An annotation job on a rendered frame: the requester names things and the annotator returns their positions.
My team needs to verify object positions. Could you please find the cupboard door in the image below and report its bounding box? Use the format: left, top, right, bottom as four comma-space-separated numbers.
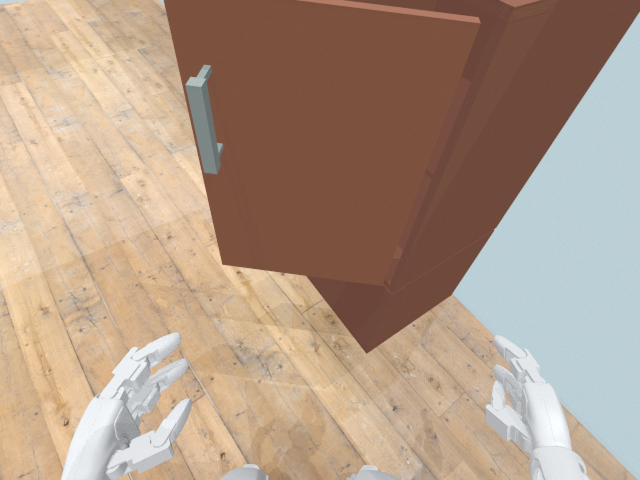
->
164, 0, 481, 286

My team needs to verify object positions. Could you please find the robot right hand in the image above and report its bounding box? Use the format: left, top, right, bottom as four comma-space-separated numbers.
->
486, 335, 572, 455

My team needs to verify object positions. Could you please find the robot right forearm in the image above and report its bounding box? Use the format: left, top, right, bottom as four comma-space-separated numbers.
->
529, 446, 591, 480

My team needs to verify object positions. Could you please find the robot right shin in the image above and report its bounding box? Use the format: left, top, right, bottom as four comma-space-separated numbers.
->
358, 465, 378, 473

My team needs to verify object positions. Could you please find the robot left hand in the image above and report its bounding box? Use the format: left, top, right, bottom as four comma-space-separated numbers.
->
61, 332, 192, 480

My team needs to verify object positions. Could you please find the handle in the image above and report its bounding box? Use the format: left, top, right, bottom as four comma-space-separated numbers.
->
185, 65, 224, 174

